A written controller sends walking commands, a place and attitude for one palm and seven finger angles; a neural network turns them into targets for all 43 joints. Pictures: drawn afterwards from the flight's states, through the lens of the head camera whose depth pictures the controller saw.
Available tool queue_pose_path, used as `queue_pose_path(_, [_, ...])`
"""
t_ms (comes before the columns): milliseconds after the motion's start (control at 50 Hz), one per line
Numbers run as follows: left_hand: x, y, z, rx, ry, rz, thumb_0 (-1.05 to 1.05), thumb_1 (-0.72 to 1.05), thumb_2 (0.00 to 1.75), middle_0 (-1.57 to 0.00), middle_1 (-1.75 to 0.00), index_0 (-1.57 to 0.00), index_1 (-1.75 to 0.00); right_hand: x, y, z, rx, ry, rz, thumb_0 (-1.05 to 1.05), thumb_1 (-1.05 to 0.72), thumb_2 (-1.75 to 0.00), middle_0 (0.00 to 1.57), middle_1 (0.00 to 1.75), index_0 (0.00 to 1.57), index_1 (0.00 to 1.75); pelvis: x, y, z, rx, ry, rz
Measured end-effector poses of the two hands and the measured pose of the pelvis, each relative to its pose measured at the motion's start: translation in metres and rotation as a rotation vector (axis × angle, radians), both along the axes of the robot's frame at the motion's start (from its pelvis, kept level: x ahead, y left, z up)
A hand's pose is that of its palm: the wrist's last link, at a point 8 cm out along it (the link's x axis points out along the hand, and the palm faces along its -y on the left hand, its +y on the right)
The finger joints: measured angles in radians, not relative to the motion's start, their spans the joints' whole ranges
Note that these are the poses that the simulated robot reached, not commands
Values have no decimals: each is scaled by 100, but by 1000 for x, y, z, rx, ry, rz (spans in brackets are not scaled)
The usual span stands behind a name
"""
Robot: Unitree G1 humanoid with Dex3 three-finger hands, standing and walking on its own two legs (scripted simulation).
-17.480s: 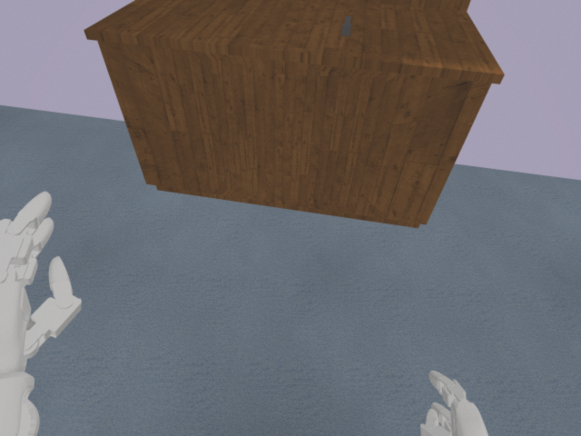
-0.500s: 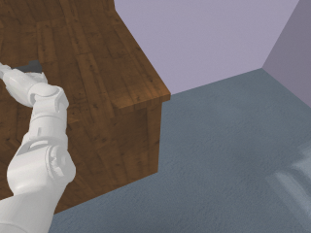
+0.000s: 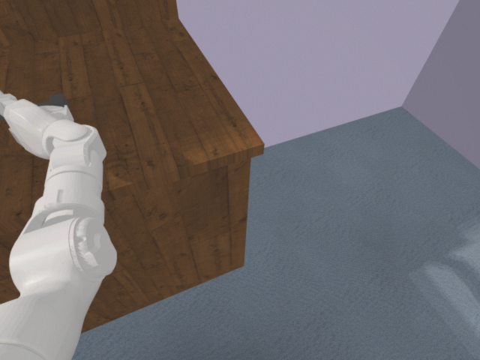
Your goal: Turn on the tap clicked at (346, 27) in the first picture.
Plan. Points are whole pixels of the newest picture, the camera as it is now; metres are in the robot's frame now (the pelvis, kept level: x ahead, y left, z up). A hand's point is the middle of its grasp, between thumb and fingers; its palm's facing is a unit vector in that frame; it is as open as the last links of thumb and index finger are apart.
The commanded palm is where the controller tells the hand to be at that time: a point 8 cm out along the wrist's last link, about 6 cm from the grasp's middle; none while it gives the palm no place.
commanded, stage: lift the hand up off the lever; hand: left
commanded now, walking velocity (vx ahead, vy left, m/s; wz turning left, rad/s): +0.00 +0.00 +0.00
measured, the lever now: (59, 104) +0.58 +0.32 +0.12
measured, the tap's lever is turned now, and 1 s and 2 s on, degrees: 86 86 86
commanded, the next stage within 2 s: draw the hand back beside the body in 0.60 s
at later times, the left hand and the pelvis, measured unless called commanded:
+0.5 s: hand (65, 107) +0.48 +0.24 +0.18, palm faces +0.83 -0.55 -0.10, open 7.8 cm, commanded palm +0.42 +0.27 +0.19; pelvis +0.00 +0.00 +0.01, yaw +0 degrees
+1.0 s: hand (65, 146) +0.41 +0.23 +0.17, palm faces +0.39 -0.91 -0.14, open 7.8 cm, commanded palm +0.36 +0.27 +0.19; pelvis +0.00 +0.00 +0.02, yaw -3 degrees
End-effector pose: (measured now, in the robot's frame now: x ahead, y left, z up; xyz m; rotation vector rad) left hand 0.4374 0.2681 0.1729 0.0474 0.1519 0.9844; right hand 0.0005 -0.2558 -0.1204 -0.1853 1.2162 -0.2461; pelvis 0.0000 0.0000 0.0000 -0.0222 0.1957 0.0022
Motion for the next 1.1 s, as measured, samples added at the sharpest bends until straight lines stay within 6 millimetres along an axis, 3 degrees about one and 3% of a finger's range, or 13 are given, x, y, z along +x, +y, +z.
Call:
queue_pose_path(220, [-3,1,10,13,-26,-11,2,90,90,-15,-15,-15,-15,6,4,1,10,-9,9,1,-91,-90,20,30,21,30,3,4,3,1,-18,2])
queue_pose_path(460, [-11,-12,18,-7,-12,-5,2,90,90,-15,-15,-15,-15,34,3,2,17,-82,32,1,-91,-90,20,30,21,30,3,2,5,8,-42,0])
queue_pose_path(580, [-16,-6,21,-1,5,7,2,90,90,-15,-15,-15,-15,41,-1,3,12,-105,37,1,-91,-90,20,30,21,30,2,-2,5,10,-48,2])
queue_pose_path(720, [-21,3,21,15,-1,12,2,90,90,-15,-15,-15,-15,36,-8,5,-5,-89,41,1,-91,-90,20,30,21,30,-1,-6,5,9,-47,12])
queue_pose_path(840, [-18,-8,24,98,-62,-363,2,90,90,-15,-15,-15,-15,29,-15,12,-39,-97,-31,1,-91,-90,20,30,21,30,0,-6,10,12,-86,-17])
queue_pose_path(920, [-37,-13,14,-6,-134,-550,2,90,90,-15,-16,-15,-16,34,-16,20,-56,-153,-79,1,-91,-90,20,30,21,30,3,-4,14,12,-130,-47])
queue_pose_path(1020, [-76,11,1,131,-72,-590,2,90,90,-16,-18,-16,-17,57,-13,30,-43,-274,-75,1,-91,-90,20,30,20,30,1,0,17,15,-186,-62])
queue_pose_path(1100, [-107,25,9,225,-101,-591,2,90,90,-17,-19,-16,-18,82,-7,39,-37,-347,-8,1,-91,-90,20,30,20,30,-4,4,19,14,-212,-50])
